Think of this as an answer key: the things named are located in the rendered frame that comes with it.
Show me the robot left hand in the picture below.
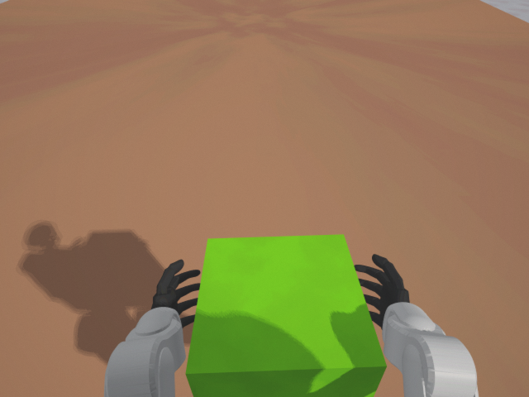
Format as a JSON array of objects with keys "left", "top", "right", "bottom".
[{"left": 151, "top": 260, "right": 200, "bottom": 328}]

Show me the robot left forearm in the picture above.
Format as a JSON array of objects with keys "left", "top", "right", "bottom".
[{"left": 104, "top": 307, "right": 186, "bottom": 397}]

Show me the robot right forearm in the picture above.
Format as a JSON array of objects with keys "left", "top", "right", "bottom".
[{"left": 382, "top": 302, "right": 479, "bottom": 397}]

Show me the robot right hand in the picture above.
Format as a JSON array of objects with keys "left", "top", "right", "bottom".
[{"left": 354, "top": 254, "right": 410, "bottom": 329}]

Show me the carton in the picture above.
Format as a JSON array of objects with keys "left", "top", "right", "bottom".
[{"left": 186, "top": 234, "right": 387, "bottom": 397}]

